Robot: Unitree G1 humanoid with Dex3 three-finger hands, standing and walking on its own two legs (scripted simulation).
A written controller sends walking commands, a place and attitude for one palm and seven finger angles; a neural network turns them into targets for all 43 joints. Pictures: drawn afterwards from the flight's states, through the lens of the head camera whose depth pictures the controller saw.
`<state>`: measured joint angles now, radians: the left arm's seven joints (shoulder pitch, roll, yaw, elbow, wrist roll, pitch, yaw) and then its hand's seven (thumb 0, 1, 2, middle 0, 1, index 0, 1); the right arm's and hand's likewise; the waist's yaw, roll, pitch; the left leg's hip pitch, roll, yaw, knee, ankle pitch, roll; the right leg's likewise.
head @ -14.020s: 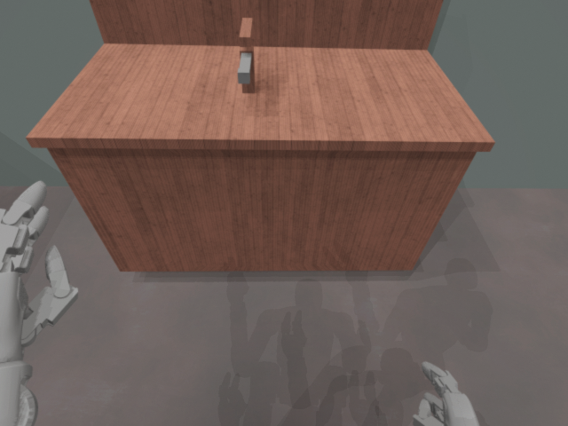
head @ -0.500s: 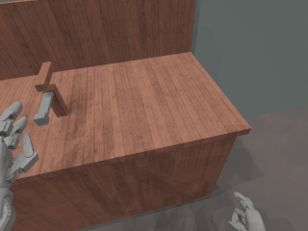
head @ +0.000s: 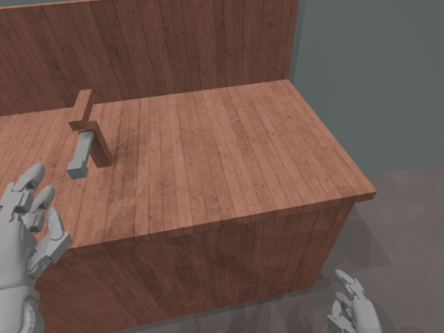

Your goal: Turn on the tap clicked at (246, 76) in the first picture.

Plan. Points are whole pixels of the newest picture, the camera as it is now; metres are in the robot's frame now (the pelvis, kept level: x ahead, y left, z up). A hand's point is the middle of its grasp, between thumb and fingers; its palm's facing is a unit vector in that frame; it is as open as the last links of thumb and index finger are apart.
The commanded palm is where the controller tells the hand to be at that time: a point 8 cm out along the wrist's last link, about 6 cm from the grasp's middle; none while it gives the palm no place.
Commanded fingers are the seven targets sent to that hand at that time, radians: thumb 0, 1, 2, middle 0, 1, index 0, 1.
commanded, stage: turn the palm inward beside the body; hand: left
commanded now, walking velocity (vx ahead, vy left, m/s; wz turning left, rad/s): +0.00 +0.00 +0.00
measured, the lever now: (77, 169) +0.37 +0.35 +0.10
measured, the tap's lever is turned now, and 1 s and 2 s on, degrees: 0 0 0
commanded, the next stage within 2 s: reach beside the lever's end, fingers flat in 0.98 s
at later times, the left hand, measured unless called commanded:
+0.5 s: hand (60, 249) +0.18 +0.25 +0.15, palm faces +0.47 -0.87 -0.13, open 7.4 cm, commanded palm +0.13 +0.29 +0.16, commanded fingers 0.00 0.90 0.90 -0.20 -0.30 -0.20 -0.30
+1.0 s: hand (68, 248) +0.18 +0.24 +0.15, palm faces +0.49 -0.86 -0.12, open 7.4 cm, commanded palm +0.13 +0.28 +0.16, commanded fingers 0.00 0.90 0.90 -0.20 -0.30 -0.20 -0.30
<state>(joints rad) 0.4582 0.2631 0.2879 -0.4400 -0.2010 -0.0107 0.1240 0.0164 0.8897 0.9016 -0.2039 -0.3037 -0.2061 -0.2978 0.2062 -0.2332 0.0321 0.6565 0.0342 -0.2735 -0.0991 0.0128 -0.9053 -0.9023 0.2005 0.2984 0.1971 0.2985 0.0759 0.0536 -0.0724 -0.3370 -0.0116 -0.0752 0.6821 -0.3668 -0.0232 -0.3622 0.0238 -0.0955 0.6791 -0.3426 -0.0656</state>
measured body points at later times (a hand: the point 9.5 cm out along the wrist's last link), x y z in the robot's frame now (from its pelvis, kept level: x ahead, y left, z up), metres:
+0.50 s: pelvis +0.00 +0.02 +0.00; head -0.02 +0.00 +0.45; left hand +0.15 +0.29 +0.16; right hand +0.20 -0.19 -0.06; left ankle +0.00 +0.14 -0.72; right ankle +0.01 -0.07 -0.72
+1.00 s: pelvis +0.00 +0.01 +0.00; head -0.02 -0.02 +0.45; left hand +0.15 +0.28 +0.16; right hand +0.21 -0.20 -0.07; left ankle +0.00 +0.14 -0.72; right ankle +0.01 -0.07 -0.72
